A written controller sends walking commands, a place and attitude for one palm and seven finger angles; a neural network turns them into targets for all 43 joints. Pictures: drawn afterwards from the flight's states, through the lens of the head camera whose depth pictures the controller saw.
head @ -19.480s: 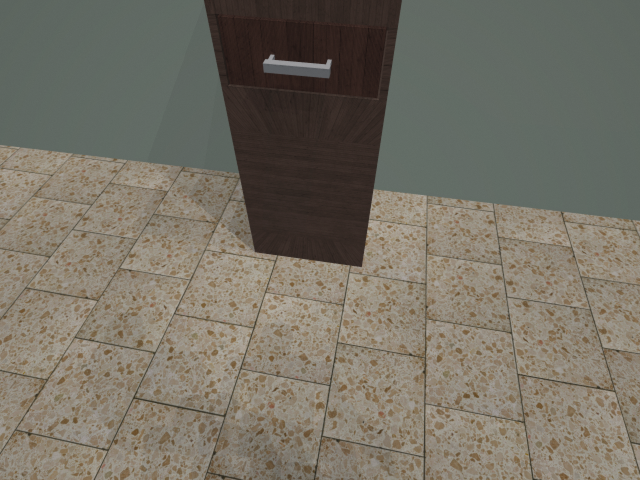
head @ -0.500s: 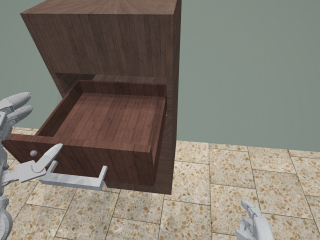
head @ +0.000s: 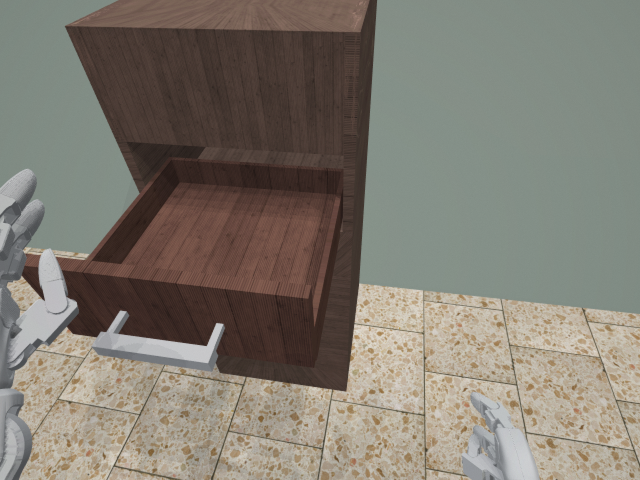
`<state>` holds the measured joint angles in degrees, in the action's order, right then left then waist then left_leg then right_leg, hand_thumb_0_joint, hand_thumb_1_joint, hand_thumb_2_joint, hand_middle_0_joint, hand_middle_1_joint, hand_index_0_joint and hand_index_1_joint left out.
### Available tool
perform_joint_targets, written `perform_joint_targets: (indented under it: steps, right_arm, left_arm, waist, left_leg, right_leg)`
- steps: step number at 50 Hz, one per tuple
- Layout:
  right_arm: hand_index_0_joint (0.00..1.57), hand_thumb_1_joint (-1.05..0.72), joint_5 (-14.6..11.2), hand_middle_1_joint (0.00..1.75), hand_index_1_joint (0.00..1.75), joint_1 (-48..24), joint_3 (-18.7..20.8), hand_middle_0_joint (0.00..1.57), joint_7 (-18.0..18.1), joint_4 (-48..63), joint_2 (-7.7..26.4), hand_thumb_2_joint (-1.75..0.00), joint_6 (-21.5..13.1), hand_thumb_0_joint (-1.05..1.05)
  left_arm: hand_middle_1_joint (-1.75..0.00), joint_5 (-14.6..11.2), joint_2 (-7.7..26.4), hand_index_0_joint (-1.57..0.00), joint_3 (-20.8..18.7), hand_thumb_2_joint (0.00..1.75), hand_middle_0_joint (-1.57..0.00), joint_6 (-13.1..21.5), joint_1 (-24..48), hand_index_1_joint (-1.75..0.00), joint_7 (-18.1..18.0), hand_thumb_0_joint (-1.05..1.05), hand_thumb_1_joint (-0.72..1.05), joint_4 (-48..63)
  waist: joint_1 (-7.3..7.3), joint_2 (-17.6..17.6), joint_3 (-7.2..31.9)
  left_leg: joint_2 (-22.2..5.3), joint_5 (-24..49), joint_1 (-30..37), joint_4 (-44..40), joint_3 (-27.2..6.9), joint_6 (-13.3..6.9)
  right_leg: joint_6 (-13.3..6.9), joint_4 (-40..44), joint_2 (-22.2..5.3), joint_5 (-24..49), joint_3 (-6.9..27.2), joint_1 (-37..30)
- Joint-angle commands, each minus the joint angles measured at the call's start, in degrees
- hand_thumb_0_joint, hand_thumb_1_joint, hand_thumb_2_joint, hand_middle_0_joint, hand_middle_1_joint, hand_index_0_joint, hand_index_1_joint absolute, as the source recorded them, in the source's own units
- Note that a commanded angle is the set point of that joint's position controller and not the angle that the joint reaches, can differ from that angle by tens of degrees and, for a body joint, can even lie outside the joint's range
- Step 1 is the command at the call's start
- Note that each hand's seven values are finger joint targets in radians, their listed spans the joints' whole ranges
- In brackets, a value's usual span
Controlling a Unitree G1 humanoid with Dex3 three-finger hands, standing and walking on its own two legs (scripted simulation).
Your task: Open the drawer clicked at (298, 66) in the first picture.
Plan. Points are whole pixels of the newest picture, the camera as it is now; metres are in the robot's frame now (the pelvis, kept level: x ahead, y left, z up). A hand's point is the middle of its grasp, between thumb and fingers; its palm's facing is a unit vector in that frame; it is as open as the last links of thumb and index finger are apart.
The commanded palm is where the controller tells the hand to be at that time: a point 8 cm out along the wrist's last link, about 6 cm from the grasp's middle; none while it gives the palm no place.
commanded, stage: step back with the hand held close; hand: left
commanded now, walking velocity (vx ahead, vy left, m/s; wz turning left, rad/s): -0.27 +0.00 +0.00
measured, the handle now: (162, 337) +0.26 +0.25 +0.04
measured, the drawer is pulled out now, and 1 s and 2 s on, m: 0.30 0.30 0.30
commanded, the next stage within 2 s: stop stepping back and stand still in 1.18 s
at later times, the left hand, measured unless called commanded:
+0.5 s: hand (29, 348) +0.15 +0.26 +0.20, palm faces +0.39 -0.75 -0.54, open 7.4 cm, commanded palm +0.08 +0.31 +0.22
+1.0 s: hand out of the picture +0.07 +0.26 +0.22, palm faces +0.48 -0.77 -0.42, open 7.4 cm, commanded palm +0.00 +0.30 +0.22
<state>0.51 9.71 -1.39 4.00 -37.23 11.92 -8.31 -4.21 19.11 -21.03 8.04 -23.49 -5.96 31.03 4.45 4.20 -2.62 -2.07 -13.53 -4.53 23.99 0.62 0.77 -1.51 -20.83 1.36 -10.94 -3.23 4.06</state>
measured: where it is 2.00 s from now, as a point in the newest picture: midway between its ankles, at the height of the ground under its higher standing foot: outside the picture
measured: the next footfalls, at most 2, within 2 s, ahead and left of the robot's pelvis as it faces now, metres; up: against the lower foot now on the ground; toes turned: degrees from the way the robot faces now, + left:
right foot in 1.02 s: -0.16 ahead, -0.08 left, +0.00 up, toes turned -1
left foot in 1.26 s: -0.12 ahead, +0.13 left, +0.00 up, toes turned +3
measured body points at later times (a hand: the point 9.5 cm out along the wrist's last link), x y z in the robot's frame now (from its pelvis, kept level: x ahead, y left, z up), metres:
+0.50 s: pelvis -0.05 +0.03 -0.01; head -0.02 +0.03 +0.43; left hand +0.12 +0.30 +0.23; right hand +0.13 -0.22 -0.09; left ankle +0.00 +0.13 -0.74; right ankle +0.01 -0.10 -0.74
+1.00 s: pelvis -0.13 +0.02 -0.02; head -0.12 +0.04 +0.43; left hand +0.04 +0.30 +0.24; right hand +0.02 -0.20 -0.10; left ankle +0.00 +0.13 -0.74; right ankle -0.19 -0.08 -0.73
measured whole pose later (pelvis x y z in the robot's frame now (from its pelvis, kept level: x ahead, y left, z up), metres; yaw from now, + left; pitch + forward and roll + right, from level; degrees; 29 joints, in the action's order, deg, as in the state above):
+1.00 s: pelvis -0.13 +0.02 -0.02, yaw +0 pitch +2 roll -2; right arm 2.5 13.7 -0.4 3.7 -35.7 9.6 -8.4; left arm -2.9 24.3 -28.4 13.4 -31.0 -11.3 40.5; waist -0.8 0.9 1.0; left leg -1.6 -2.4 -27.9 28.1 0.1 -1.3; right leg -1.3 -36.9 4.2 -26.5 -1.9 14.3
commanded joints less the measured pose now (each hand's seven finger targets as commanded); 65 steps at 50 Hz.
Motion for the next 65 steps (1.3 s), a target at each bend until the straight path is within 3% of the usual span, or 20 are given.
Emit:
perform_joint_targets:
  steps: [1, 3, 11, 18, 27, 31, 34, 37, 40, 43, 47, 49, 51, 52, 54, 57, 60, 61, 63, 65]
  right_arm:
    - [0.20, -0.90, -1.17, 0.30, 0.30, -8.09, 1.14, 0.20, -0.47, 12.23, 6.45, -0.90, -1.94, 0.00]
    - [0.20, -0.90, -0.59, 0.30, 0.30, -7.06, 2.72, 0.20, -0.42, 11.93, 7.01, -0.90, -0.36, 0.00]
    - [0.20, -0.90, -1.03, 0.30, 0.30, -5.57, 4.69, 0.20, -0.20, 14.09, 7.91, -0.90, 2.02, 0.00]
    - [0.20, -0.90, -1.06, 0.30, 0.30, -4.36, 5.29, 0.20, -0.21, 15.96, 7.81, -0.90, 2.17, 0.00]
    - [0.20, -0.90, 0.07, 0.30, 0.30, -1.61, 5.12, 0.20, 0.71, 15.32, 7.97, -0.90, -0.75, 0.00]
    - [0.20, -0.90, -0.23, 0.30, 0.30, -0.96, 5.05, 0.20, 0.55, 13.78, 8.05, -0.90, -0.89, 0.00]
    - [0.20, -0.90, -0.41, 0.30, 0.30, -1.12, 4.21, 0.20, 0.39, 12.47, 7.15, -0.90, -0.25, 0.00]
    - [0.20, -0.90, -0.39, 0.30, 0.30, -1.64, 4.00, 0.20, 0.94, 12.99, 7.77, -0.90, 0.11, 0.00]
    - [0.20, -0.90, 0.59, 0.30, 0.30, -2.17, 4.65, 0.20, 1.27, 14.20, 7.66, -0.90, -1.17, 0.00]
    - [0.20, -0.90, 1.58, 0.30, 0.30, -1.41, 5.21, 0.20, 0.83, 12.47, 6.57, -0.90, -2.71, 0.00]
    - [0.20, -0.90, 2.03, 0.30, 0.30, -2.90, 4.56, 0.20, 0.22, 9.80, 6.20, -0.90, -3.35, 0.00]
    - [0.20, -0.90, 1.58, 0.30, 0.30, -4.22, 4.23, 0.20, -0.29, 9.29, 6.56, -0.90, -3.02, 0.00]
    - [0.20, -0.90, 0.22, 0.30, 0.30, -4.78, 3.98, 0.20, -0.77, 8.95, 5.50, -0.90, -1.22, 0.00]
    - [0.20, -0.90, -0.14, 0.30, 0.30, -5.38, 3.84, 0.20, -0.63, 9.08, 5.50, -0.90, -1.47, 0.00]
    - [0.20, -0.90, -1.35, 0.30, 0.30, -5.08, 3.55, 0.20, -0.63, 10.52, 3.90, -0.90, -0.60, 0.00]
    - [0.20, -0.90, -1.30, 0.30, 0.30, -7.30, 1.84, 0.20, 0.74, 11.46, 3.46, -0.90, 0.71, 0.00]
    - [0.20, -0.90, -1.13, 0.30, 0.30, -4.69, 2.77, 0.20, 0.90, 11.26, 5.01, -0.90, 1.63, 0.00]
    - [0.20, -0.90, -1.82, 0.30, 0.30, -4.62, 3.74, 0.20, 0.92, 11.49, 6.07, -0.90, 1.59, 0.00]
    - [0.20, -0.90, -2.45, 0.30, 0.30, -2.96, 5.60, 0.20, -0.43, 12.81, 8.19, -0.90, 0.41, 0.00]
    - [0.20, -0.90, -0.17, 0.30, 0.30, -2.22, 5.50, 0.20, -1.51, 13.22, 6.83, -0.90, -1.11, 0.00]
  left_arm:
    - [-0.30, 0.57, 19.57, -0.20, -15.24, 0.90, -0.20, 6.59, 14.53, -0.30, -1.40, 0.00, 0.90, 14.87]
    - [-0.30, 0.63, 12.33, -0.20, -9.80, 0.90, -0.20, 6.56, 1.22, -0.30, -0.33, 0.00, 0.90, 10.46]
    - [-0.30, 0.65, 15.13, -0.20, -12.94, 0.90, -0.20, 7.21, -6.80, -0.30, -1.48, 0.00, 0.90, 17.36]
    - [-0.30, 0.90, 15.55, -0.20, -14.75, 0.90, -0.20, 7.79, -10.77, -0.30, -2.41, 0.00, 0.90, 20.32]
    - [-0.30, 2.60, 14.43, -0.20, -14.97, 0.90, -0.20, 9.44, -5.36, -0.30, -4.39, 0.00, 0.90, 20.43]
    - [-0.30, 2.68, 15.25, -0.20, -14.34, 0.90, -0.20, 9.99, -2.38, -0.30, -4.94, 0.00, 0.90, 19.43]
    - [-0.30, 2.47, 14.98, -0.20, -12.92, 0.90, -0.20, 9.65, -1.75, -0.30, -5.46, 0.00, 0.90, 18.15]
    - [-0.30, 2.38, 15.51, -0.20, -13.67, 0.90, -0.20, 9.98, -2.41, -0.30, -5.67, 0.00, 0.90, 19.82]
    - [-0.30, 3.05, 14.21, -0.20, -14.98, 0.90, -0.20, 10.43, -2.53, -0.30, -5.88, 0.00, 0.90, 22.07]
    - [-0.30, 2.60, 13.61, -0.20, -14.62, 0.90, -0.20, 10.10, -6.33, -0.30, -6.10, 0.00, 0.90, 18.80]
    - [-0.30, 1.07, 12.59, -0.20, -11.72, 0.90, -0.20, 8.54, -6.45, -0.30, -6.32, 0.00, 0.90, 20.56]
    - [-0.30, 0.68, 13.90, -0.20, -11.70, 0.90, -0.20, 8.65, -4.38, -0.30, -5.08, 0.00, 0.90, 21.53]
    - [-0.30, 0.79, 19.58, -0.20, -15.34, 0.90, -0.20, 9.32, -2.09, -0.30, -4.60, 0.00, 0.90, 20.83]
    - [-0.30, 1.19, 19.66, -0.20, -14.71, 0.90, -0.20, 9.83, 1.11, -0.30, -4.80, 0.00, 0.90, 19.93]
    - [-0.30, 1.93, 15.59, -0.20, -12.45, 0.90, -0.20, 8.19, -4.29, -0.30, -3.71, 0.00, 0.90, 16.67]
    - [-0.30, 2.24, 16.07, -0.20, -13.02, 0.90, -0.20, 7.53, -5.21, -0.30, -3.35, 0.00, 0.90, 16.84]
    - [-0.30, 1.86, 16.41, -0.20, -13.06, 0.90, -0.20, 7.90, -5.94, -0.30, -3.09, 0.00, 0.90, 19.11]
    - [-0.30, 1.36, 17.14, -0.20, -12.97, 0.90, -0.20, 8.16, -6.17, -0.30, -2.97, 0.00, 0.90, 20.65]
    - [-0.30, 0.66, 17.42, -0.20, -13.71, 0.90, -0.20, 10.04, -7.23, -0.30, -2.24, 0.00, 0.90, 23.87]
    - [-0.30, -0.07, 17.65, -0.20, -16.16, 0.90, -0.20, 10.18, -12.90, -0.30, -1.83, 0.00, 0.90, 24.22]
  waist:
    - [-2.53, 3.29, -2.99]
    - [-2.97, -7.21, 2.47]
    - [-3.54, -1.91, 13.21]
    - [-3.51, 0.23, 12.97]
    - [-4.80, -0.15, 7.64]
    - [-5.37, -5.34, 6.31]
    - [-5.49, -8.93, 7.16]
    - [-5.38, -1.43, 6.36]
    - [-4.77, 11.48, 7.98]
    - [-4.91, 7.06, 8.58]
    - [-4.98, 8.51, 9.85]
    - [-4.54, 5.96, 9.58]
    - [-4.41, -12.42, 8.48]
    - [-3.71, -13.01, 8.36]
    - [-4.86, -14.26, 11.24]
    - [-4.19, -11.71, 9.13]
    - [-5.17, -8.51, 11.44]
    - [-5.16, -5.36, 12.22]
    - [-3.65, 3.27, 18.24]
    - [-3.93, 13.10, 19.49]
  left_leg:
    - [1.03, 1.45, -5.82, -3.28, -0.67, -1.69]
    - [0.85, 3.49, -4.40, 0.70, -1.43, -2.34]
    - [-1.64, 18.76, -6.09, 1.16, -1.61, -1.82]
    - [-4.27, 14.18, -14.56, -1.19, -4.26, -2.67]
    - [-4.87, -14.25, -30.42, -2.48, -5.93, -4.27]
    - [-0.01, -16.14, -20.29, 8.32, -2.47, -2.10]
    - [1.51, -11.07, -13.02, 13.31, -1.63, -1.30]
    - [-2.24, -15.44, -17.27, 2.77, -7.11, -2.69]
    - [-14.01, -26.27, -35.81, -16.38, -20.62, -7.38]
    - [-13.87, -13.77, -27.83, -11.72, -17.03, -9.45]
    - [-10.93, -4.56, -19.77, -11.49, -13.15, -6.15]
    - [-8.38, -2.88, -17.70, -6.09, -9.72, -3.24]
    - [3.02, -8.79, -16.85, 20.28, 0.66, 2.56]
    - [3.18, -13.14, -19.82, 32.12, -1.20, 2.10]
    - [2.47, -11.51, -26.33, 33.28, -0.91, 2.27]
    - [2.07, -10.65, -23.03, 18.38, 2.95, 1.17]
    - [1.84, 4.69, -14.20, 1.57, 3.12, 0.89]
    - [-1.38, 19.79, -9.55, -3.12, 1.41, 0.15]
    - [-11.36, 49.16, 1.56, -2.36, -4.81, -3.33]
    - [-16.20, 50.86, 0.69, -3.60, -10.26, -6.64]
  right_leg:
    - [0.36, 7.69, -3.57, 1.56, 6.77, 8.80]
    - [0.57, 8.64, -5.91, 1.53, 7.50, 10.88]
    - [1.14, -1.77, -5.50, 16.46, 4.47, 5.38]
    - [1.60, -8.88, -3.77, 11.96, 3.43, 3.92]
    - [0.70, -12.80, -4.32, 0.19, 6.85, 4.22]
    - [-1.70, 0.94, -9.16, -15.53, 13.88, 19.37]
    - [-2.61, 3.92, -11.93, -17.44, 12.48, 25.60]
    - [-0.37, -2.93, -7.15, -18.17, 7.39, 22.98]
    - [2.27, -30.12, 3.04, -12.23, 1.86, 5.23]
    - [1.42, -35.35, 2.96, -17.78, 4.24, 11.54]
    - [0.48, -18.37, 3.11, -19.92, 0.91, 8.85]
    - [-1.40, -0.17, -0.31, -10.64, 2.88, 6.04]
    - [-8.78, 12.20, -21.04, 4.60, 24.73, 16.39]
    - [-10.35, 8.93, -24.61, 15.90, 22.35, 18.53]
    - [-7.62, -1.86, -18.19, 44.46, 11.57, 4.49]
    - [-5.50, -4.20, -16.11, 53.88, 9.90, 1.60]
    - [-2.16, -6.69, -11.34, 47.51, 7.67, 0.75]
    - [0.08, -9.15, -8.51, 41.01, 5.68, 1.90]
    - [2.33, -13.91, -2.44, 7.91, 4.88, 8.47]
    - [1.96, -24.41, 0.60, -16.58, 2.95, 14.79]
